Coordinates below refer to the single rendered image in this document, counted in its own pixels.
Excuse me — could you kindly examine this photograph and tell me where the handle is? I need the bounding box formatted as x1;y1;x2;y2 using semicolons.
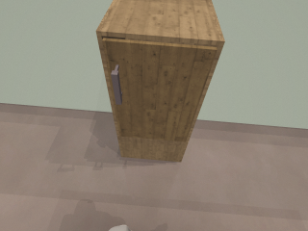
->
111;64;122;105

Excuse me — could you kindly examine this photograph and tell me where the cupboard door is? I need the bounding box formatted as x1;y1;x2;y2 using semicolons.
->
102;38;218;142

